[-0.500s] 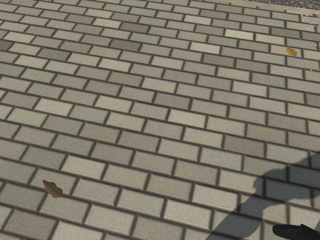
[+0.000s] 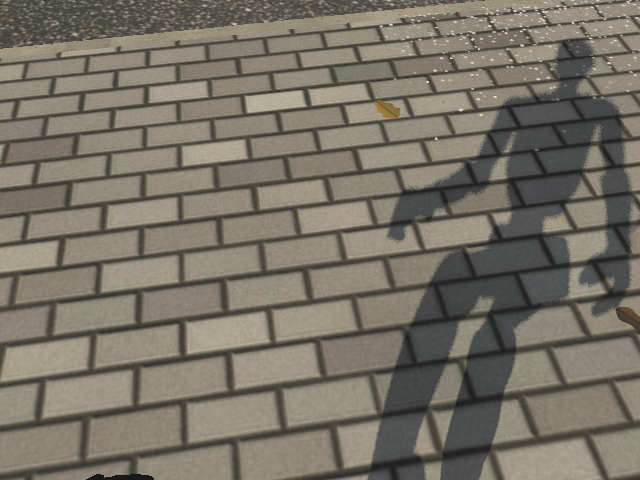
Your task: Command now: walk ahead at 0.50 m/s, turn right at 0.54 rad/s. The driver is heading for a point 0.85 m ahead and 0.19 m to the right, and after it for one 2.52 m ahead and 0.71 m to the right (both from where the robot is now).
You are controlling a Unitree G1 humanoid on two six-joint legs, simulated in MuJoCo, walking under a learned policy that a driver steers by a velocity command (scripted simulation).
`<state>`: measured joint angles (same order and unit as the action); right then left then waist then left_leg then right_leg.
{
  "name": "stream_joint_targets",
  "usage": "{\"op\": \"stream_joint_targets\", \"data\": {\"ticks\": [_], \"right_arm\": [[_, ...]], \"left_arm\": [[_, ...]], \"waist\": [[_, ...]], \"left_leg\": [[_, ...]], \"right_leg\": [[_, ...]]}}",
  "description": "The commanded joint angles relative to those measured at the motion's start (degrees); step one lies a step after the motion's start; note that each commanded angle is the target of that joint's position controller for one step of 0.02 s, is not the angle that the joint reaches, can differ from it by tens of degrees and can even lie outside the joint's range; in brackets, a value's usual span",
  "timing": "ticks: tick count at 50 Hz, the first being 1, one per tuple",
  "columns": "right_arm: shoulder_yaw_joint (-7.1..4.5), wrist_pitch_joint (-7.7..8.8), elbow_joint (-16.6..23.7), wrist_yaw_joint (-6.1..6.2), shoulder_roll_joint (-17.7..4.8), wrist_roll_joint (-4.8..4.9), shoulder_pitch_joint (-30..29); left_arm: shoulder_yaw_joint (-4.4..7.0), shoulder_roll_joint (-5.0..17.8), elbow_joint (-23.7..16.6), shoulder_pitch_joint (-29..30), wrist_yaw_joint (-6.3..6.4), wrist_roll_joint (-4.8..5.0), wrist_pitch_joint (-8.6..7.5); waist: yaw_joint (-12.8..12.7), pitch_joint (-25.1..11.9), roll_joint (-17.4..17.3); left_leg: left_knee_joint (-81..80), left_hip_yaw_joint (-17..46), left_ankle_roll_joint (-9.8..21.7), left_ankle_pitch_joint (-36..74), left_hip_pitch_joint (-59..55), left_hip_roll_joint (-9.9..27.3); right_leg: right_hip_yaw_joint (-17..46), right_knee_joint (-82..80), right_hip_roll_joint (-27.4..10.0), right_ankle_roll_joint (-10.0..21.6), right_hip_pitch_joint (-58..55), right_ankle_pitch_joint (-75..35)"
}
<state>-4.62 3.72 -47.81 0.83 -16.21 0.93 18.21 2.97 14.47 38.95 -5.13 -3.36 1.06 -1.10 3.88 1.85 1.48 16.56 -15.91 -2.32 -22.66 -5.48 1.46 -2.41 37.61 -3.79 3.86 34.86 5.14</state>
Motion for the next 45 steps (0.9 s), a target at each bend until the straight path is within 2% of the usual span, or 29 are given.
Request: {"op": "stream_joint_targets", "data": {"ticks": [1,2,3,4,5,6,7,8,9,12,15,18,21,23,25,26,27,28,29,30,31,32,33,35,37,39,41,43,45], "right_arm": [[-3.16,-0.72,3.3,0.51,-12.51,1.12,-3.11],[-2.56,-0.66,3.53,0.61,-11.3,1.01,-3.08],[-0.6,-0.07,5.53,0.53,-4.68,-1.59,-0.72],[0.87,2.15,8.03,-0.07,-2.41,-1.28,1.16],[-0.33,3.77,9.12,-0.83,-7.82,0.99,-5.97],[-0.17,4.62,10.03,-1.06,-7.91,1.64,-8.53],[-0.1,4.91,9.27,-0.52,-7.25,0.26,-8.65],[-0.63,4.57,8.84,-0.17,-8.01,-1.08,-8.25],[-0.87,3.84,8.77,-0.32,-8.14,-1.3,-7.26],[-0.42,2.24,9.12,-0.3,-5.96,-1.95,-7.72],[0.42,2.0,10.93,-0.36,-4.09,-1.96,-14.23],[0.95,2.5,12.17,-1.17,-3.26,-1.26,-19.98],[0.58,3.23,13.32,-2.0,-4.64,-0.58,-22.9],[0.0,3.75,13.41,-2.42,-5.99,-0.46,-22.31],[-0.81,4.3,12.55,-2.35,-7.18,-0.31,-17.92],[-1.62,4.6,11.3,-2.0,-8.39,-0.7,-12.53],[-2.47,4.81,10.6,-1.55,-11.01,-1.8,-4.56],[-3.6,4.24,8.75,-1.51,-15.79,-2.81,2.45],[-2.92,3.9,7.75,-2.09,-12.01,-1.04,3.59],[-1.74,3.57,8.31,-1.99,-7.66,-0.62,1.0],[-1.1,2.99,8.59,-1.92,-6.15,-1.12,-1.73],[-0.63,2.66,8.2,-1.94,-5.13,-1.46,-3.66],[-0.16,2.69,7.9,-1.85,-4.27,-1.83,-4.51],[0.0,2.95,6.95,-1.89,-3.99,-1.45,-4.47],[-0.44,3.17,5.8,-1.85,-5.96,-0.81,-3.73],[-0.84,2.92,5.05,-1.65,-7.77,-0.46,-3.35],[-0.97,2.45,4.31,-1.52,-8.84,-0.12,-2.57],[-0.99,2.04,3.29,-1.54,-9.62,0.27,-0.7],[-0.99,1.57,2.09,-1.61,-10.13,0.6,1.56]], "left_arm": [[3.64,8.6,-2.97,-7.45,0.07,0.23,-0.26],[5.67,12.3,-0.43,-17.07,0.95,0.31,0.05],[7.04,18.34,0.62,-20.75,2.21,0.57,0.46],[6.52,20.07,-1.98,-18.63,1.61,0.23,-0.85],[5.11,14.72,-2.06,-18.35,1.14,0.1,-1.68],[4.43,12.45,-1.69,-16.39,1.18,0.15,-2.28],[3.89,10.88,-2.16,-12.37,1.29,0.23,-2.49],[3.25,8.86,-2.93,-9.34,1.5,-0.07,-2.54],[2.96,8.38,-3.83,-8.04,1.79,-0.65,-2.56],[3.32,9.68,-3.42,-9.06,2.8,-0.38,-2.89],[3.61,10.8,-2.38,-11.61,3.87,0.0,-2.54],[3.67,11.02,-1.53,-13.64,4.3,0.24,-1.99],[3.75,10.94,-0.38,-16.0,4.41,0.58,-1.55],[3.75,10.58,-0.17,-16.19,4.64,0.57,-1.18],[3.86,10.46,-0.51,-14.77,4.73,0.41,-0.83],[3.38,9.05,-1.02,-13.87,4.59,0.29,-0.84],[2.18,5.9,-2.11,-13.39,4.26,-0.37,-1.06],[0.98,1.99,-3.09,-21.47,4.38,0.61,-1.55],[1.18,6.1,-2.03,-23.44,4.53,1.41,-1.85],[2.12,9.88,-1.62,-18.21,4.49,1.3,-1.74],[2.17,10.09,-2.53,-13.46,4.51,0.49,-1.63],[2.17,9.33,-3.58,-10.19,4.35,-0.3,-1.87],[2.23,8.48,-3.97,-9.5,4.01,-0.37,-1.97],[1.72,6.16,-3.72,-10.67,3.51,0.03,-1.85],[1.03,4.63,-4.42,-8.68,3.34,-0.44,-1.79],[0.31,3.69,-5.17,-5.41,3.03,-0.82,-2.18],[-0.18,3.1,-5.62,-1.87,2.56,-0.59,-2.67],[-0.25,3.37,-6.16,1.5,2.17,-0.28,-2.97],[-0.1,4.02,-7.07,4.4,1.83,0.06,-3.13]], "waist": [[-8.28,-4.61,-6.39],[-13.06,-9.61,-4.39],[-10.84,-12.92,8.79],[-7.35,-22.71,13.5],[-10.96,-19.79,5.38],[-9.8,-12.51,3.98],[-6.88,-8.36,-1.16],[-4.86,-6.33,-0.86],[-3.45,-5.87,0.48],[-2.84,-4.7,0.02],[-4.99,-2.77,1.16],[-7.44,-2.02,3.09],[-8.5,-1.6,3.65],[-7.76,-1.76,4.5],[-5.1,-2.57,6.4],[-2.2,-5.4,6.03],[1.47,-12.78,1.93],[-0.89,-21.06,-15.0],[-0.6,-20.21,-18.15],[0.91,-11.97,-11.1],[0.6,-7.15,-6.59],[-0.28,-3.18,-5.18],[-1.71,-1.98,-6.06],[-3.2,-2.13,-7.75],[-3.32,-1.6,-7.31],[-2.53,-1.52,-6.14],[-1.28,-1.13,-5.94],[0.04,-0.75,-5.97],[0.95,-0.17,-6.15]], "left_leg": [[15.76,2.44,7.47,62.23,1.19,14.17],[29.84,1.45,5.19,56.06,9.17,11.53],[50.17,1.9,1.93,15.81,29.58,5.42],[64.48,15.98,0.24,-13.17,45.5,-4.92],[65.88,22.13,1.43,-8.85,52.0,-1.43],[62.13,21.24,2.8,-3.68,53.36,0.88],[56.85,21.13,3.0,0.6,50.14,3.51],[52.44,21.18,2.67,3.16,46.17,4.92],[50.76,21.36,2.25,4.88,42.9,5.53],[43.74,19.66,-0.22,8.31,41.33,4.88],[30.99,19.05,-1.79,18.56,41.59,2.98],[19.26,18.64,-1.86,26.77,37.41,0.13],[14.08,19.9,-0.99,26.95,35.71,-1.13],[11.6,20.85,0.25,23.35,34.34,-1.53],[9.83,20.09,2.19,19.19,28.75,-1.85],[7.77,19.48,3.88,19.89,20.43,-1.49],[9.37,26.34,7.51,17.81,6.03,6.33],[6.27,51.02,17.02,8.25,-14.44,19.59],[1.5,63.87,18.99,-5.66,-15.29,22.91],[0.08,56.14,16.53,-7.83,-8.43,20.03],[-0.15,47.78,14.57,-2.27,-1.28,17.25],[-1.36,42.27,14.22,4.6,5.26,14.87],[-2.58,38.11,13.71,9.38,9.17,12.95],[-4.62,33.5,14.06,14.43,12.19,11.2],[-6.47,30.64,15.41,18.99,13.19,11.65],[-7.55,27.6,15.59,21.63,13.41,11.5],[-7.93,24.1,14.57,22.65,14.06,10.33],[-7.53,22.1,13.71,22.94,13.91,9.89],[-6.73,22.2,13.2,22.71,11.83,11.03]], "right_leg": [[-5.04,-2.12,6.12,4.28,-13.09,5.71],[-3.12,-5.38,7.74,6.55,-28.81,2.26],[18.47,-7.18,-4.76,11.94,-45.26,1.78],[51.09,-17.93,-15.19,22.67,-56.74,13.54],[47.27,-21.78,-14.56,19.08,-55.71,15.06],[38.72,-21.5,-12.55,16.73,-48.54,11.81],[32.18,-21.12,-9.82,14.34,-39.88,5.93],[27.59,-21.71,-7.78,13.27,-33.54,-0.26],[25.75,-22.88,-6.65,13.16,-29.58,-3.72],[21.01,-24.36,-4.81,13.49,-24.1,-11.38],[17.71,-24.17,-2.16,11.29,-22.08,-9.99],[17.49,-23.2,-0.74,9.11,-20.92,-3.88],[21.69,-20.25,-2.48,8.57,-23.88,-0.69],[25.23,-17.06,-3.7,7.87,-27.18,0.01],[27.31,-13.19,-3.79,6.68,-28.03,-2.99],[25.91,-7.82,-1.24,5.09,-26.73,-6.5],[22.07,6.06,1.91,3.01,-20.79,-2.56],[13.94,25.82,10.61,-1.56,-1.12,20.88],[14.06,35.4,7.6,-2.42,8.41,28.19],[14.36,38.43,5.23,-2.86,10.76,22.96],[11.96,37.88,3.39,-3.02,9.68,18.88],[11.43,34.85,2.15,-3.0,8.7,16.3],[11.21,31.97,0.65,-2.77,6.3,14.55],[9.46,27.01,-0.27,-2.8,3.23,13.94],[7.61,20.88,-1.16,-3.38,3.61,12.51],[6.26,13.64,-1.96,-3.78,2.94,7.02],[4.88,6.13,-1.5,-3.87,0.41,0.84],[3.63,0.63,-0.38,-4.04,-2.39,-3.25],[3.19,-2.68,0.34,-3.63,-3.32,-4.01]]}}
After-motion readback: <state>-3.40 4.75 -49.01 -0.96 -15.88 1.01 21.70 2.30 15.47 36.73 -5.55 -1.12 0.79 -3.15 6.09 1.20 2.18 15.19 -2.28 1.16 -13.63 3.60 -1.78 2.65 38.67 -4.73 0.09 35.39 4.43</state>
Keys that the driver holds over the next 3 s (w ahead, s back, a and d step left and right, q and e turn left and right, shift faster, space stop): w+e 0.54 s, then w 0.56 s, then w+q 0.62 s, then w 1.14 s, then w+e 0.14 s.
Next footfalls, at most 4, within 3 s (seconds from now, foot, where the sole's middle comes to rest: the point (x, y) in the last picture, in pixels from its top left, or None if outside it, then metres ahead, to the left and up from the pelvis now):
0.04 right None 0.19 -0.10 -0.76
0.54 left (304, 456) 0.51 0.04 -0.76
1.02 right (459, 389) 0.63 -0.30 -0.76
1.56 left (386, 258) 1.00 -0.19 -0.76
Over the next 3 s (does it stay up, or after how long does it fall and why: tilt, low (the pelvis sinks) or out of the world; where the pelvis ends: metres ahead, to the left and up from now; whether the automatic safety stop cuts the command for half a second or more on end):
stays up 1.60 -0.31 0.02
